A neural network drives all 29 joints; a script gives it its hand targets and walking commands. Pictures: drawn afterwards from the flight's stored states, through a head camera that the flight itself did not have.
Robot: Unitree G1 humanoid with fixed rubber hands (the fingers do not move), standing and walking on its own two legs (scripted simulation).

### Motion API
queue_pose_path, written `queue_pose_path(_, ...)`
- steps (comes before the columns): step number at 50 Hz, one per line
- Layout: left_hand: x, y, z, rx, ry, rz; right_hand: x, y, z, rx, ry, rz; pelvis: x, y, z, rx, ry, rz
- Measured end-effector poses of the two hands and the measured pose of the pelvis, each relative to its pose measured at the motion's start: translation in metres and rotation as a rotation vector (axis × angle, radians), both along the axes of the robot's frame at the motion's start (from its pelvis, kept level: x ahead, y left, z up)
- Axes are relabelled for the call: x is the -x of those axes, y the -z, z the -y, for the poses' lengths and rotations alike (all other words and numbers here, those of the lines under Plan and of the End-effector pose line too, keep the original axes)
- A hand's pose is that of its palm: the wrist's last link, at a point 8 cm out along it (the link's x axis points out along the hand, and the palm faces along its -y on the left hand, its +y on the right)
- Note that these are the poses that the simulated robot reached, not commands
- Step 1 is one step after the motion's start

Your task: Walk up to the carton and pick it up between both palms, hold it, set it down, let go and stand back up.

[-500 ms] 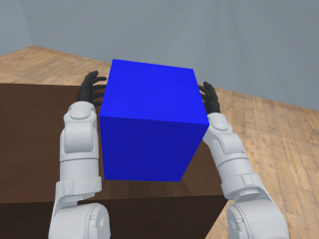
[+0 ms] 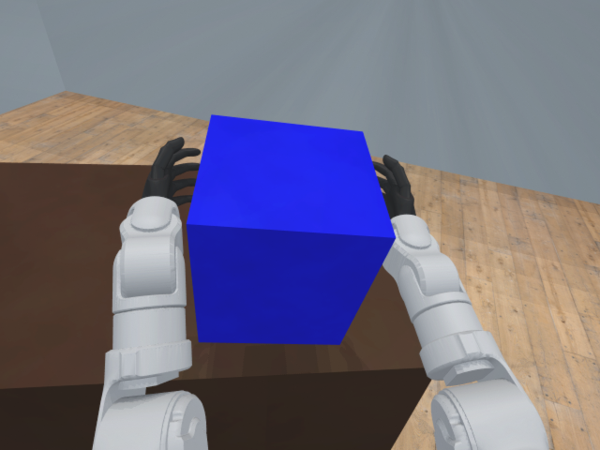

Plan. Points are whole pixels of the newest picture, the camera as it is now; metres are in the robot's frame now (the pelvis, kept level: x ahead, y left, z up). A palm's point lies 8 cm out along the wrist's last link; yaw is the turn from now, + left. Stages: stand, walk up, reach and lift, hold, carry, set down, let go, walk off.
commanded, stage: hold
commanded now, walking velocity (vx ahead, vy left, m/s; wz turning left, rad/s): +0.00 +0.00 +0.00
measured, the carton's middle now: (280, 237) +0.38 +0.01 +0.14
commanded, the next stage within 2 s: none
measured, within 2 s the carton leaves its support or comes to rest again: neither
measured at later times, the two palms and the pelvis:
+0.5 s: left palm (155, 202) +0.36 +0.17 +0.22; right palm (391, 215) +0.36 -0.13 +0.20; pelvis +0.00 +0.00 +0.00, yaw +0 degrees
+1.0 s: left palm (163, 200) +0.36 +0.16 +0.21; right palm (396, 214) +0.37 -0.14 +0.19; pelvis +0.00 +0.00 +0.00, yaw +0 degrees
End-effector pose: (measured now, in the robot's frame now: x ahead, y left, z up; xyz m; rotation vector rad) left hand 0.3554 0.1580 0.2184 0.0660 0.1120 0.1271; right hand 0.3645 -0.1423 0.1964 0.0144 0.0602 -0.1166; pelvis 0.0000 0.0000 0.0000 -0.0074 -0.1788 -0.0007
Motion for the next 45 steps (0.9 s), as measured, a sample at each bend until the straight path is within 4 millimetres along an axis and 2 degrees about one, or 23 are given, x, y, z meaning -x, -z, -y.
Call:
queue_pose_path(9, 0.0001, 0.0006, -0.0029, 0.022, 0.007, 0.0, 0.0019, -0.0037, -0.0024, 0.002, 0.009, -0.001, 0.0004, 0.0001, 0.0022, -0.001, -0.008, 0.001)
queue_pose_path(23, -0.0012, 0.0043, -0.0085, 0.004, 0.01, -0.008, 0.0006, 0.0012, -0.0081, 0.009, 0.006, -0.008, 0.0016, -0.0003, -0.0034, 0.002, -0.006, -0.012)
queue_pose_path(45, -0.0048, 0.0057, -0.003, 0.019, 0.006, -0.012, -0.003, -0.0001, -0.0027, -0.001, 0.008, -0.012, -0.0008, -0.0002, -0.0003, 0.0, 0.002, -0.01)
